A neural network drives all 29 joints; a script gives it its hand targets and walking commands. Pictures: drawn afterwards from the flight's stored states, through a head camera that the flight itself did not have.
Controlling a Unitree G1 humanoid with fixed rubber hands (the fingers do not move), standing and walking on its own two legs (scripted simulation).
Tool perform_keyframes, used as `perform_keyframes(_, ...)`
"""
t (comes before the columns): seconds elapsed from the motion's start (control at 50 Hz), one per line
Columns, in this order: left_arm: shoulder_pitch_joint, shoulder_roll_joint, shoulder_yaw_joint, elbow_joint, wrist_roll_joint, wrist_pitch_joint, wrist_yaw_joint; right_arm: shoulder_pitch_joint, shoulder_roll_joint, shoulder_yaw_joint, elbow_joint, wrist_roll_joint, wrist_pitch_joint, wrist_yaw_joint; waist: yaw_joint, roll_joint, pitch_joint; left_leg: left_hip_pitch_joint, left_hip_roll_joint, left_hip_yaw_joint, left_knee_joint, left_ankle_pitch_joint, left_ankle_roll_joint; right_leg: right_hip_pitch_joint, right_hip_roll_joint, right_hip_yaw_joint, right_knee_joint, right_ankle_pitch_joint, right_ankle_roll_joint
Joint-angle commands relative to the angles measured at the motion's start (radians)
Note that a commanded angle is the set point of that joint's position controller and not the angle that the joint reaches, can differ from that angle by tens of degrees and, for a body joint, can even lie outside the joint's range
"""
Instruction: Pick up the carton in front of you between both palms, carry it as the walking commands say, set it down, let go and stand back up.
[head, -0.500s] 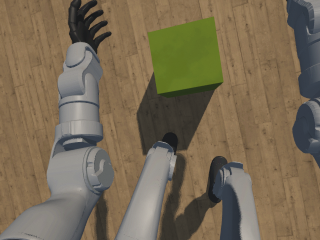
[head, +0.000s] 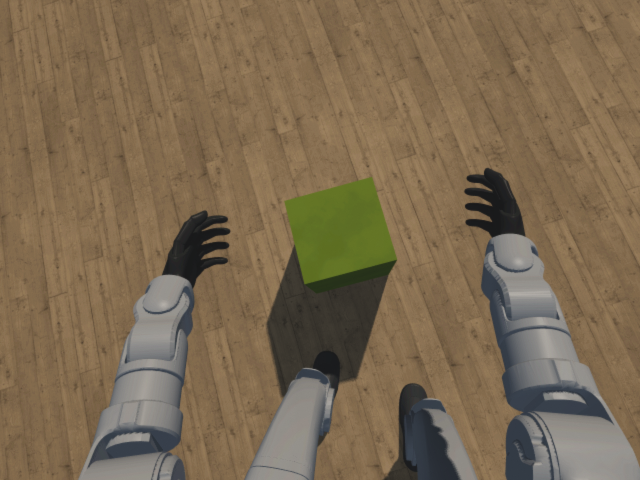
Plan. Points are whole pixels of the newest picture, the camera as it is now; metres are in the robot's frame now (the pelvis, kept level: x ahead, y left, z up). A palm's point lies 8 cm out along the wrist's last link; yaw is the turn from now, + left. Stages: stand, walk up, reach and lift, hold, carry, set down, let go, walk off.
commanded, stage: let go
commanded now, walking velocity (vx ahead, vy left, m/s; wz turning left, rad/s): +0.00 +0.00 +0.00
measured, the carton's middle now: (341, 241) +0.49 +0.11 -0.58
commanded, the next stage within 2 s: stand in 1.12 s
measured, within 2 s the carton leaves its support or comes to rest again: neither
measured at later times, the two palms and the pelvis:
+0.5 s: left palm (152, 381) +0.21 +0.23 -0.01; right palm (611, 343) +0.31 -0.20 -0.03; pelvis +0.07 -0.01 +0.06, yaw +4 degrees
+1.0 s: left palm (159, 378) +0.21 +0.22 +0.00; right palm out of the picture +0.24 -0.25 +0.00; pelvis +0.07 -0.03 +0.06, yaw +5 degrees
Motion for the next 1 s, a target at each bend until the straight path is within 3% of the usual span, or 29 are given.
perform_keyframes(0.0,0.049,0.108,-0.039,-0.095,-0.029,-0.048,-0.011,-0.080,-0.049,0.010,-0.133,0.004,-0.058,0.001,0.023,-0.033,-0.645,0.768,-0.036,0.016,-0.074,0.211,-0.045,0.207,0.042,-0.105,-0.154,-0.012,-0.005)
perform_keyframes(0.1,0.243,0.099,-0.127,-0.147,-0.070,-0.090,0.007,0.131,-0.078,0.027,-0.110,0.030,-0.120,0.030,0.000,0.024,-0.531,0.926,-0.020,-0.030,-0.140,0.236,-0.057,0.269,0.035,-0.105,-0.200,-0.025,-0.027)
perform_keyframes(0.22,0.471,0.091,-0.197,-0.247,-0.096,-0.120,0.041,0.372,-0.110,0.051,-0.103,0.059,-0.171,0.055,-0.023,0.069,-0.417,1.083,-0.010,-0.052,-0.198,0.383,-0.062,0.378,0.029,-0.108,-0.268,0.027,-0.044)
perform_keyframes(0.36,0.617,0.114,-0.215,-0.280,-0.113,-0.137,0.055,0.573,-0.121,0.088,-0.145,0.078,-0.199,0.090,-0.070,0.012,-0.275,1.118,-0.027,-0.030,-0.266,0.441,-0.055,0.614,0.009,-0.097,-0.366,0.158,-0.039)
perform_keyframes(0.5,0.668,0.135,-0.195,-0.215,-0.105,-0.131,0.054,0.724,-0.135,0.133,-0.195,0.104,-0.190,0.129,-0.111,-0.057,-0.148,1.110,-0.058,0.001,-0.354,0.376,-0.043,0.828,-0.012,-0.069,-0.445,0.322,-0.017)
perform_keyframes(0.64,0.717,0.150,-0.167,-0.181,-0.076,-0.113,0.060,0.838,-0.152,0.177,-0.257,0.148,-0.159,0.171,-0.124,-0.056,-0.061,1.136,-0.082,0.011,-0.406,0.327,-0.030,0.925,-0.035,-0.041,-0.489,0.458,-0.004)
perform_keyframes(0.76,0.695,0.160,-0.154,-0.188,-0.056,-0.080,0.060,0.843,-0.169,0.187,-0.291,0.161,-0.127,0.193,-0.127,-0.044,0.026,1.162,-0.082,0.019,-0.418,0.246,-0.023,0.916,-0.048,-0.037,-0.519,0.400,0.003)
perform_keyframes(0.78,0.666,0.185,-0.153,-0.240,-0.033,-0.029,0.084,0.886,-0.161,0.202,-0.230,0.169,-0.156,0.172,-0.129,-0.030,-0.014,1.120,-0.109,0.028,-0.387,0.219,-0.032,0.956,-0.058,-0.044,-0.489,0.498,0.000)
perform_keyframes(0.8,0.679,0.181,-0.167,-0.224,-0.040,-0.017,0.093,0.862,-0.167,0.200,-0.249,0.172,-0.160,0.164,-0.139,-0.055,-0.004,1.111,-0.108,0.026,-0.383,0.195,-0.027,0.945,-0.056,-0.037,-0.474,0.517,0.007)
perform_keyframes(0.84,0.673,0.176,-0.171,-0.225,-0.045,-0.005,0.101,0.844,-0.176,0.203,-0.244,0.179,-0.157,0.162,-0.132,-0.056,0.012,1.091,-0.109,0.027,-0.375,0.170,-0.026,0.936,-0.054,-0.037,-0.471,0.485,0.007)
perform_keyframes(0.98,0.651,0.162,-0.177,-0.253,-0.044,0.037,0.110,0.861,-0.191,0.178,-0.228,0.160,-0.125,0.162,-0.153,-0.039,0.059,1.128,-0.093,0.022,-0.375,0.158,-0.031,0.897,-0.034,-0.061,-0.483,0.323,-0.014)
